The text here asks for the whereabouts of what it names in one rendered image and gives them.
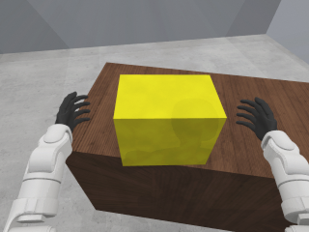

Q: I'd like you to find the pedestal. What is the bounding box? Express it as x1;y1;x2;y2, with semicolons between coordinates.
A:
65;62;309;232

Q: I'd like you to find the robot left hand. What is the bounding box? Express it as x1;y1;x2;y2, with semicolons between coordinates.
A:
55;92;91;133

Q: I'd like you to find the robot right forearm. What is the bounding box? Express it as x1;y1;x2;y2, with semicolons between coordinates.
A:
261;130;309;226

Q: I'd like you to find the robot left forearm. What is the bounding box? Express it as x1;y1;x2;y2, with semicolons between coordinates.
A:
3;124;73;232

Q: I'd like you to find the carton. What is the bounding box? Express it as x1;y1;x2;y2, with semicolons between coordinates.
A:
113;74;227;166

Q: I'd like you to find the robot right hand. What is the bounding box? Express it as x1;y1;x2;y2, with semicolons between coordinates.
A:
236;97;278;141

